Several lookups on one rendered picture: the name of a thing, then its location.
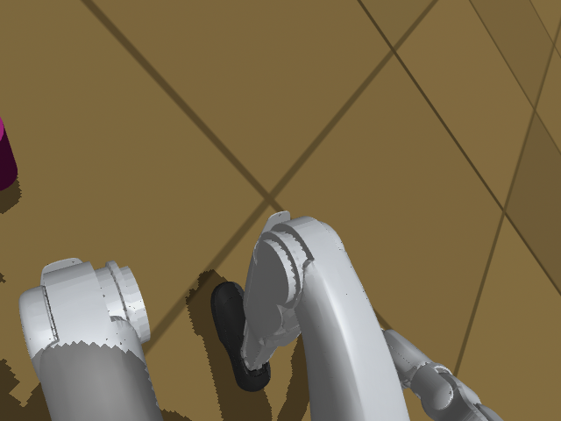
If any right robot hand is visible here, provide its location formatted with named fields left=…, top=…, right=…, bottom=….
left=381, top=328, right=433, bottom=392

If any right robot arm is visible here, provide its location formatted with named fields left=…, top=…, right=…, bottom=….
left=410, top=362, right=504, bottom=421

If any can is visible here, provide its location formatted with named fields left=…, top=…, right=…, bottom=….
left=0, top=118, right=18, bottom=191

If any right robot foot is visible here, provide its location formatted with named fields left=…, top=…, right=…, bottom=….
left=210, top=282, right=271, bottom=392

